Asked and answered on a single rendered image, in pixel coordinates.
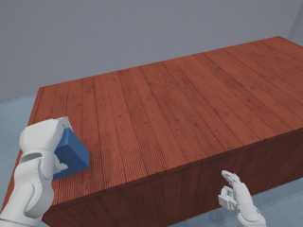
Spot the robot right forearm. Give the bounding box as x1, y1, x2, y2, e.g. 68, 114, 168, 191
237, 203, 267, 227

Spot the sponge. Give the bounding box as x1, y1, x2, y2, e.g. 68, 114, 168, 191
22, 128, 90, 182

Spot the table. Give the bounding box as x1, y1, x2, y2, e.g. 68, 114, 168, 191
0, 36, 303, 227

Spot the robot right hand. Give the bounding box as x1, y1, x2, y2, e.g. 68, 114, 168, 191
218, 170, 254, 213

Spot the robot left forearm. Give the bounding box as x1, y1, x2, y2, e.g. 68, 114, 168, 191
0, 148, 55, 227

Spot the robot left hand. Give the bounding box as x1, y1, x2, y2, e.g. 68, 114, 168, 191
19, 116, 73, 174

